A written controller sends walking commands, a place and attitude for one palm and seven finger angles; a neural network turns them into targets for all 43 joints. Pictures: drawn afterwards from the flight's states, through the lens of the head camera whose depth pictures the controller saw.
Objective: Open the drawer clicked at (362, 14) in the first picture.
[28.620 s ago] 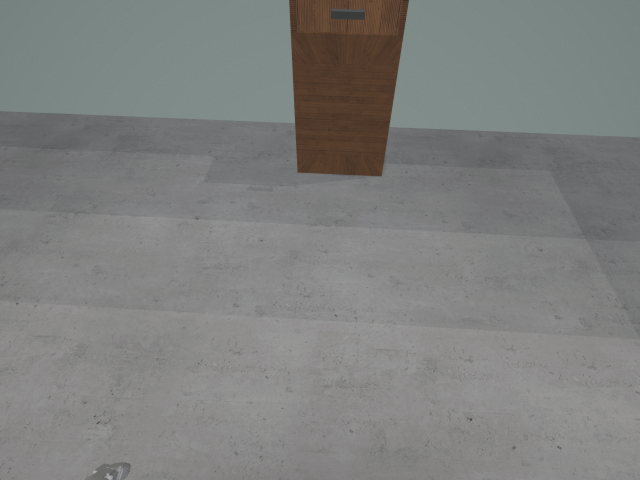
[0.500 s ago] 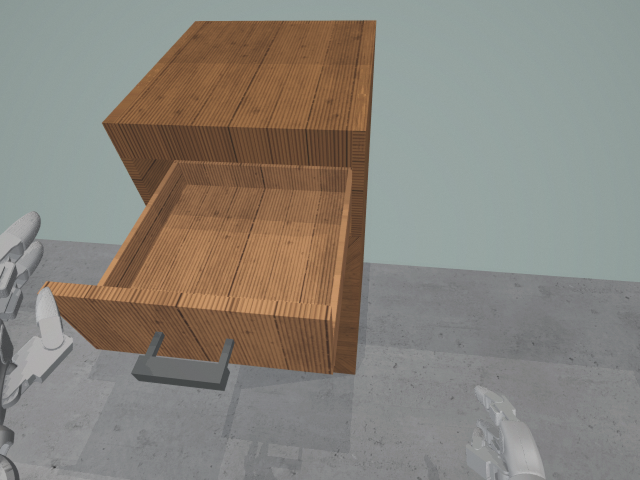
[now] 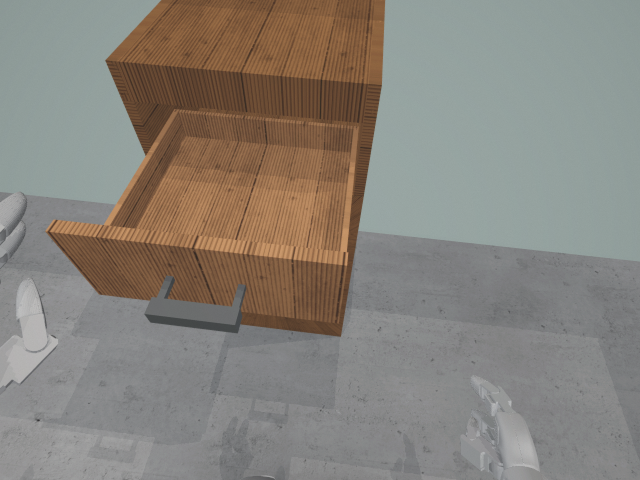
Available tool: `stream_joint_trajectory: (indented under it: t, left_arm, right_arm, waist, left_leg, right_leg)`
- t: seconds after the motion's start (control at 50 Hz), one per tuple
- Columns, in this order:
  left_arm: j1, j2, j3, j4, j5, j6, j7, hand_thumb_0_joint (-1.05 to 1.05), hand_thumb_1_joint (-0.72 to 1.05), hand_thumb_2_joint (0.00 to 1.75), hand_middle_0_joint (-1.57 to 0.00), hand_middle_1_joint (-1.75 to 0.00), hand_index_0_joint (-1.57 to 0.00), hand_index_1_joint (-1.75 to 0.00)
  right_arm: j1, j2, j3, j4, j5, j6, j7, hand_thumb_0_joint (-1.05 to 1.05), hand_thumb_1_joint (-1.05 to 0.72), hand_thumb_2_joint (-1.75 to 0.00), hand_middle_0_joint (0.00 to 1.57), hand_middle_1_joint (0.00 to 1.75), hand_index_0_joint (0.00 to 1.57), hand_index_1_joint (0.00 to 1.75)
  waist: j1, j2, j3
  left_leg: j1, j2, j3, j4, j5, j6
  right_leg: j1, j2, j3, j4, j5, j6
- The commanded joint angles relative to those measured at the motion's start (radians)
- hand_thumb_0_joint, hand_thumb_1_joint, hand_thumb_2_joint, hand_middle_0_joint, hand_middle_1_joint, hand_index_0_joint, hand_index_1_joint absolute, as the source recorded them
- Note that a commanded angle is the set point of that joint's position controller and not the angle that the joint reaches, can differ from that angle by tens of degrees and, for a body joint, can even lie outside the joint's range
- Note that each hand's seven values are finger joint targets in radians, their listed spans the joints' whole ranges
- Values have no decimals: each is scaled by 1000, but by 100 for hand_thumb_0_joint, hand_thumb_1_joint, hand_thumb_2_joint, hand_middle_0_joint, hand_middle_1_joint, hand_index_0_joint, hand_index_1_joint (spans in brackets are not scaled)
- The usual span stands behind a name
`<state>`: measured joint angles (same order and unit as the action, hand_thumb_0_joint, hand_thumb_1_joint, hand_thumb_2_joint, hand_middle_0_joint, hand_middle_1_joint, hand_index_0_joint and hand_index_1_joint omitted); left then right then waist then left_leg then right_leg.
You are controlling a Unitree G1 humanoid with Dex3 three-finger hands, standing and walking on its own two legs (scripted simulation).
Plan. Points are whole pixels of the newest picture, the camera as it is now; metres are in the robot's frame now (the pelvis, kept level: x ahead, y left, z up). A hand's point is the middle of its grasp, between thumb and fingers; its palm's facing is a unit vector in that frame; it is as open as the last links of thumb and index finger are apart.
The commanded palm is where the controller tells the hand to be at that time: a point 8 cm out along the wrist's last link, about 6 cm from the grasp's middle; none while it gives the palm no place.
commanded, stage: step back with the hand held close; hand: left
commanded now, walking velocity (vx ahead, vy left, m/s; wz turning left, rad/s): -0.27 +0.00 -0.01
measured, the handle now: (199, 300) +0.33 +0.19 +0.00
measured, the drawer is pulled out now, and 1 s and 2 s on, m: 0.28 0.28 0.28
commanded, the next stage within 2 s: stop stepping back and stand still in 0.62 s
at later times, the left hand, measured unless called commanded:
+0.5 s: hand (57, 422) +0.14 +0.20 +0.18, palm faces +0.24 -0.84 -0.49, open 7.4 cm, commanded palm +0.06 +0.26 +0.19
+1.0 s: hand out of the picture -0.01 +0.18 +0.18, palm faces +0.34 -0.82 -0.47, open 7.4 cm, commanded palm -0.07 +0.23 +0.19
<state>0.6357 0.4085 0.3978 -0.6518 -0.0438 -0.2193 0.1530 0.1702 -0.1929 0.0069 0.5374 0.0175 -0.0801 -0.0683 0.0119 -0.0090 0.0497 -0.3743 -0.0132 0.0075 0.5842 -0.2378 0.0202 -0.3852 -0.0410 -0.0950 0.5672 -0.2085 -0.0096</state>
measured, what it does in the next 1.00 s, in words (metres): walks backwards: right foot, then left foot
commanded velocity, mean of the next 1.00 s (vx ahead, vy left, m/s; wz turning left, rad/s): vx -0.18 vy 0.03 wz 0.00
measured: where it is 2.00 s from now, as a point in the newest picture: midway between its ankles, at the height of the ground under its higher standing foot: outside the picture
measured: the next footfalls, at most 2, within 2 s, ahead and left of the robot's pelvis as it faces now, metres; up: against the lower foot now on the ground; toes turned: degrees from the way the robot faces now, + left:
right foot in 0.40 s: -0.06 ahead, -0.13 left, +0.00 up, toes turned -4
left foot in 0.66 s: -0.05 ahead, +0.10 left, +0.00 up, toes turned +0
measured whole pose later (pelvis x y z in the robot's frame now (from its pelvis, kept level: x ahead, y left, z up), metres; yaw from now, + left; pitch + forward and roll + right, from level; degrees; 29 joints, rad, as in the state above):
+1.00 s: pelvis -0.20 -0.05 +0.00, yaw +0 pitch +0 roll +1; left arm 0.64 0.41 0.38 -0.64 -0.05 -0.19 0.14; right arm 0.20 -0.18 0.02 0.63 0.01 -0.07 -0.05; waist -0.01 -0.03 0.03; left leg -0.46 0.00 0.01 0.93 -0.36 0.00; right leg -0.31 -0.03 -0.09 0.55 -0.24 -0.04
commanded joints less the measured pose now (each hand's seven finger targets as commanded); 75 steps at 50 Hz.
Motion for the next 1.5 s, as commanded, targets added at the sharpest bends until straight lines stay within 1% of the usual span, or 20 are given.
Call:
stream_joint_trajectory:
  t: [0.0, 0.08, 0.16, 0.3, 0.42, 0.48, 0.54, 0.6, 0.66, 0.74, 0.84, 0.88, 1.02, 1.08, 1.12, 1.18, 1.26, 1.34, 1.4, 1.48]
  left_arm:
    - [-46, 139, 101, -190, 1, -61, 26, 0, 90, 90, -20, -30, -20, -30]
    - [-57, 137, 103, -201, 4, -53, 38, 0, 90, 90, -20, -30, -20, -30]
    - [-52, 165, 145, -232, 26, -77, 45, 0, 90, 90, -20, -30, -20, -30]
    - [-16, 141, 108, -227, -2, -85, 3, 0, 90, 90, -20, -30, -20, -30]
    - [-33, 148, 117, -241, -22, -92, -35, 0, 90, 90, -20, -30, -20, -30]
    - [33, 176, 137, -207, -42, -73, -24, 0, 90, 90, -20, -30, -20, -30]
    - [30, 143, 137, -158, -10, -49, -10, 0, 90, 90, -20, -30, -20, -30]
    - [28, 143, 122, -170, 2, -51, 2, 0, 90, 90, -20, -30, -20, -30]
    - [42, 168, 115, -217, -2, -81, -5, 0, 90, 90, -20, -30, -20, -30]
    - [64, 140, 111, -328, 0, -65, 0, 0, 90, 90, -20, -30, -20, -30]
    - [36, 184, 144, -237, -6, -35, 16, 0, 90, 90, -20, -30, -20, -30]
    - [-23, 171, 133, -170, -23, -7, 21, 0, 90, 90, -20, -30, -20, -30]
    - [3, 119, 65, -140, 26, -21, 27, 0, 90, 90, -20, -30, -20, -30]
    - [-40, 164, 77, -274, 28, -52, 28, 0, 90, 90, -20, -30, -20, -30]
    - [-16, 166, 102, -210, 38, -45, 26, 0, 90, 90, -20, -30, -20, -30]
    - [-55, 163, 98, -146, 27, -49, 22, 0, 90, 90, -20, -30, -20, -30]
    - [-68, 145, 95, -70, 11, -50, 16, 0, 90, 90, -20, -30, -20, -30]
    - [-52, 117, 66, -106, 17, -52, 21, 0, 90, 90, -20, -30, -20, -30]
    - [-50, 133, 73, -172, 20, -62, 28, 0, 90, 90, -20, -30, -20, -30]
    - [-69, 143, 84, -135, 25, -49, 25, 0, 90, 90, -20, -30, -20, -30]
  right_arm:
    - [-52, -139, -61, -129, 1, -65, -14, 0, -90, -90, 20, 30, 20, 30]
    - [-62, -131, -49, -109, -12, -60, -19, 0, -90, -90, 20, 30, 20, 30]
    - [-111, -139, -45, -152, -9, -78, -26, 0, -90, -90, 20, 30, 20, 30]
    - [-68, -145, -46, -96, -23, -127, 10, 0, -90, -90, 20, 30, 20, 30]
    - [-85, -156, -55, -101, -2, -119, 22, 0, -90, -90, 20, 30, 20, 30]
    - [-109, -125, -68, -110, 34, -83, 9, 0, -90, -90, 20, 30, 20, 30]
    - [-171, -53, -23, -110, -1, -42, -10, 0, -90, -90, 20, 30, 20, 30]
    - [-135, -86, -30, -86, -9, -33, -31, 0, -90, -90, 20, 30, 20, 30]
    - [-99, -128, -85, -106, 1, -75, -9, 0, -90, -90, 20, 30, 20, 30]
    - [-48, -123, -75, -92, -9, -104, 19, 0, -90, -90, 20, 30, 20, 30]
    - [-68, -125, -45, -127, 12, -80, 14, 0, -90, -90, 20, 30, 20, 30]
    - [-50, -121, -62, -91, 13, -61, -1, 0, -90, -90, 20, 30, 20, 30]
    - [-58, -119, -33, -69, -20, -87, -16, 0, -90, -90, 20, 30, 20, 30]
    - [-58, -172, -56, -116, -19, -113, -8, 0, -90, -90, 20, 30, 20, 30]
    - [-54, -132, -43, -88, -13, -104, -2, 0, -90, -90, 20, 30, 20, 30]
    - [-61, -147, -47, -73, -3, -109, -7, 0, -90, -90, 20, 30, 20, 30]
    - [-14, -139, -68, -46, -3, -86, 0, 0, -90, -90, 20, 30, 20, 30]
    - [-26, -122, -38, -55, -15, -89, -4, 0, -90, -90, 20, 30, 20, 30]
    - [-58, -141, -38, -84, -12, -87, -5, 0, -90, -90, 20, 30, 20, 30]
    - [-64, -128, -34, -80, -7, -93, -6, 0, -90, -90, 20, 30, 20, 30]
  waist:
    - [-28, -59, -118]
    - [-28, -52, -121]
    - [-15, 285, -92]
    - [3, 193, -203]
    - [11, 99, -310]
    - [-9, -182, -234]
    - [-26, -155, -118]
    - [-44, -49, -160]
    - [-11, 211, -261]
    - [-16, 239, -274]
    - [-35, -7, -83]
    - [-37, -229, -91]
    - [-40, -36, -75]
    - [-7, 272, -109]
    - [-24, 266, -62]
    - [-26, 49, -8]
    - [-40, -171, -44]
    - [-48, -41, -62]
    - [-26, 207, -51]
    - [-29, 45, -28]
  left_leg:
    - [34, 51, -71, 33, -197, 12]
    - [122, 72, -88, -2, -158, 15]
    - [-280, 301, -346, -404, -348, 101]
    - [124, 287, -232, -187, 459, 99]
    - [221, 190, -112, -58, 437, 28]
    - [100, -6, -21, 380, -144, -35]
    - [-87, 33, -51, 305, -253, -41]
    - [57, 60, 0, -238, 156, -25]
    - [277, 360, -220, -177, 862, 102]
    - [263, 292, -144, -156, 691, 108]
    - [-71, 75, 5, 3, -285, -14]
    - [41, 0, -18, 442, -206, -36]
    - [161, 30, 41, -174, -171, 32]
    - [127, 231, -198, -327, -76, 105]
    - [-59, 234, -225, -387, -364, 111]
    - [-106, 147, -119, -214, -241, 78]
    - [2, 5, 33, 246, -193, 16]
    - [176, 41, 25, -159, -144, 39]
    - [17, 247, -270, -373, -368, 111]
    - [-43, 146, -113, -227, -152, 64]
  right_leg:
    - [-31, -183, 249, -244, -182, -66]
    - [-96, -186, 177, -205, -178, -67]
    - [198, 19, 75, 235, -201, 19]
    - [99, 23, 70, 58, -164, 15]
    - [191, -7, 67, -161, 159, -14]
    - [-13, -330, 312, -290, 246, -167]
    - [110, -273, 177, -183, 599, -152]
    - [200, -152, 95, -12, 590, -28]
    - [-3, 2, 89, 238, -210, 12]
    - [2, 19, 76, 265, -238, 29]
    - [191, -108, 139, -274, -181, -32]
    - [-125, -337, 444, -458, -503, -147]
    - [6, -184, 191, -290, -358, -62]
    - [97, 10, 25, 87, -152, 12]
    - [144, 15, 21, 155, -200, 15]
    - [219, -13, 91, -103, -141, 5]
    - [27, -271, 471, -412, -503, -140]
    - [8, -153, 223, -252, -360, -76]
    - [94, 18, 61, 58, -216, 10]
    - [193, -9, 129, -100, -48, 1]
